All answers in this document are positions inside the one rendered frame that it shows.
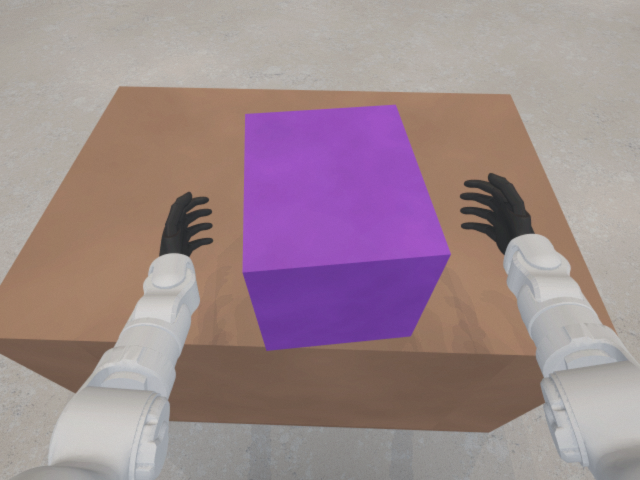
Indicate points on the robot right hand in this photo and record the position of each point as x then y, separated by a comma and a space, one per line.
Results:
507, 215

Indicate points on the pedestal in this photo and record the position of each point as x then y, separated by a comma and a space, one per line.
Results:
470, 364

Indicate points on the robot left hand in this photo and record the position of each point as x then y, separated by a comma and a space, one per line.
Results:
176, 235

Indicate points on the carton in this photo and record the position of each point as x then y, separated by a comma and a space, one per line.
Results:
341, 242

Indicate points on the robot right forearm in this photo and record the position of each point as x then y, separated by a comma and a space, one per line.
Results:
564, 327

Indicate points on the right robot upper arm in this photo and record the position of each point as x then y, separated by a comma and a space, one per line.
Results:
593, 414

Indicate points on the robot left forearm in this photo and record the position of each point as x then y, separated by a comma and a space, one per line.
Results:
145, 355

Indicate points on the left robot upper arm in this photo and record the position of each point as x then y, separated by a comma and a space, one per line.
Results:
109, 434

